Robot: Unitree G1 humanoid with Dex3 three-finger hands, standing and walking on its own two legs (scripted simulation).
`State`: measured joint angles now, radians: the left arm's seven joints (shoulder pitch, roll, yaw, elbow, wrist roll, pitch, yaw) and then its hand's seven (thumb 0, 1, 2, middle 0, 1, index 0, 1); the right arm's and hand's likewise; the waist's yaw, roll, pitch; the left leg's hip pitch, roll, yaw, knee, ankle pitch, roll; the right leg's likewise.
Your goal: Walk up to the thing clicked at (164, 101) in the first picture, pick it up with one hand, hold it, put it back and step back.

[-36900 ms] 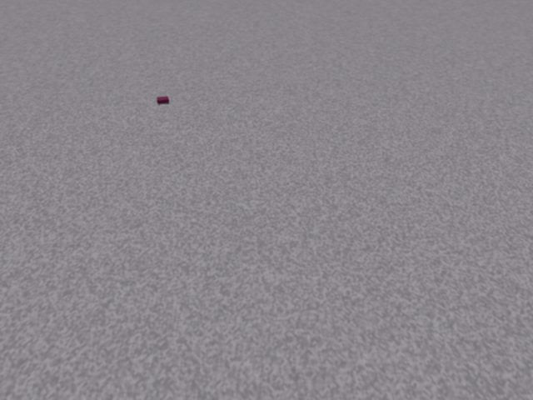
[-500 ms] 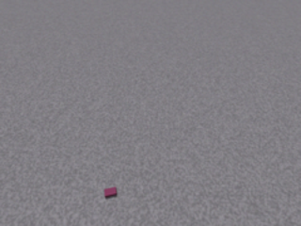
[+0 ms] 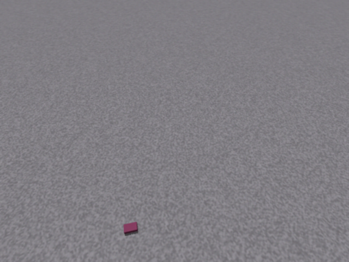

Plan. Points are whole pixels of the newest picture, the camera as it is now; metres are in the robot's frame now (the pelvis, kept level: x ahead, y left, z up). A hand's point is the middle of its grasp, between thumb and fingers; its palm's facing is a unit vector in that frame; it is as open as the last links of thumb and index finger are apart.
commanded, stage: stand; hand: left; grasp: from above
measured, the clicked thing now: (130, 227) +0.44 +0.25 -0.77
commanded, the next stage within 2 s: step back in 1.60 s
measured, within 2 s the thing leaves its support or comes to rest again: neither
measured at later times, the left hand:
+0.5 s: hand out of the picture +0.07 +0.23 -0.16, palm faces +0.02 -0.94 -0.33, open 7.3 cm
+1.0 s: hand out of the picture +0.09 +0.24 -0.15, palm faces +0.02 -0.94 -0.33, open 7.3 cm
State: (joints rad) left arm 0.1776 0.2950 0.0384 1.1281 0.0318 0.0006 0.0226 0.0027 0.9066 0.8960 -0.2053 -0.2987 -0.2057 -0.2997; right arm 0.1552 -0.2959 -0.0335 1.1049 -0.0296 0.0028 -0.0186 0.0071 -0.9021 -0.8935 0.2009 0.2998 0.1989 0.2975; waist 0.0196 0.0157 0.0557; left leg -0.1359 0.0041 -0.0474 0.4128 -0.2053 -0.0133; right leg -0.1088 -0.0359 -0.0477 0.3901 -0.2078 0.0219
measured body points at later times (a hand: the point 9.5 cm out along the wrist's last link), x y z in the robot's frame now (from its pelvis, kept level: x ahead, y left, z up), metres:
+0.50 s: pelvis +0.01 -0.01 +0.00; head +0.01 -0.01 +0.45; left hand +0.07 +0.28 -0.13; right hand +0.07 -0.30 -0.14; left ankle +0.02 +0.13 -0.74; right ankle +0.01 -0.13 -0.74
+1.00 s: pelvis +0.02 -0.01 +0.00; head +0.02 -0.01 +0.45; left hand +0.09 +0.28 -0.13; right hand +0.09 -0.30 -0.13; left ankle +0.02 +0.13 -0.74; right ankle +0.01 -0.13 -0.74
